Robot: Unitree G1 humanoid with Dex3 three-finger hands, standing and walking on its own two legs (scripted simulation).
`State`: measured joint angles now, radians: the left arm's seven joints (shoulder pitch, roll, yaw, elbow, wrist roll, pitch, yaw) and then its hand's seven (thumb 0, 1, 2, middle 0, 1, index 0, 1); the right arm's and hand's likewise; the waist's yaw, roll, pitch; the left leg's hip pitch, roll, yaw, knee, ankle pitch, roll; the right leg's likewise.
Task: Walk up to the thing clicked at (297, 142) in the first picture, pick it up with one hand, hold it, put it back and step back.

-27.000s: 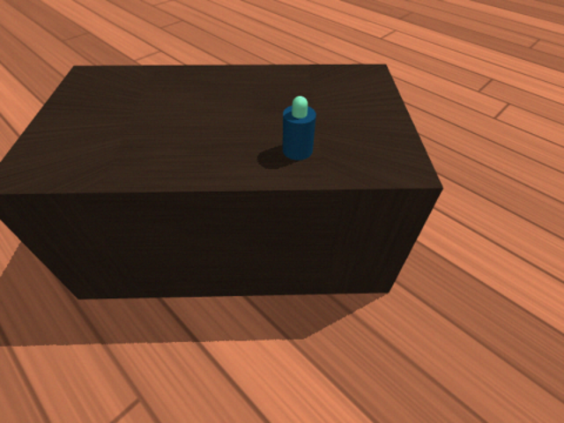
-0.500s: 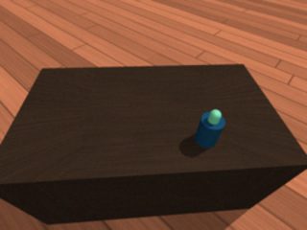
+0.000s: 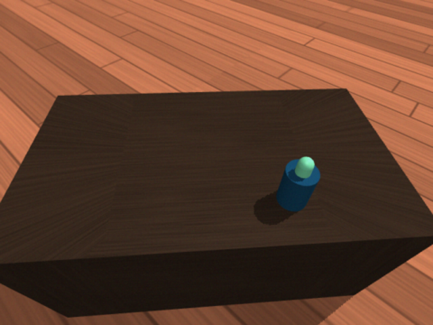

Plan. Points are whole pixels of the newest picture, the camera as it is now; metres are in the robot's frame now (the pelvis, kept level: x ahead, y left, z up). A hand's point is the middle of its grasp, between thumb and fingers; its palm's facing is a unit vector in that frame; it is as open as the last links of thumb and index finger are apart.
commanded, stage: stand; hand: right
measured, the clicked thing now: (299, 180) +0.49 -0.21 -0.09
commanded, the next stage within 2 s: step back in 0.96 s
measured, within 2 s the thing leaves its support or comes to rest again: neither
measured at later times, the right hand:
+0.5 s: hand out of the picture +0.07 -0.26 -0.15, palm faces -0.01 +0.94 -0.34, open 7.4 cm
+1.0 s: hand out of the picture +0.08 -0.26 -0.16, palm faces -0.01 +0.94 -0.34, open 7.4 cm
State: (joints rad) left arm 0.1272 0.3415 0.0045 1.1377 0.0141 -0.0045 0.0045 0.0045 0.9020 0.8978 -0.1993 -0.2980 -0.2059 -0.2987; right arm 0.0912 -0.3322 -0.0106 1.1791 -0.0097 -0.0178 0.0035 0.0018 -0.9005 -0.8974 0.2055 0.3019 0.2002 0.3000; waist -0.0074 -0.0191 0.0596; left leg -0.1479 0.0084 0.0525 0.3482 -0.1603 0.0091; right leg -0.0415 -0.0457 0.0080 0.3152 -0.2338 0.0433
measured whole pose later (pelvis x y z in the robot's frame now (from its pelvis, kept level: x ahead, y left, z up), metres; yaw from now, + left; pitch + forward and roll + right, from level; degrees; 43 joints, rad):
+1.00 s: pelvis +0.00 -0.01 +0.00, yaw +0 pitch -2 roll +0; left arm 0.13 0.35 0.01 1.10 0.00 0.00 0.00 0.00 0.90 0.90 -0.20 -0.30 -0.21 -0.30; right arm 0.09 -0.34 -0.01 1.14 0.00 -0.01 0.01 0.00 -0.90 -0.90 0.21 0.30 0.20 0.30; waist 0.00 -0.02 0.06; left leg -0.17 0.01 0.04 0.36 -0.16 0.00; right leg -0.07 -0.04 0.00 0.35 -0.25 0.03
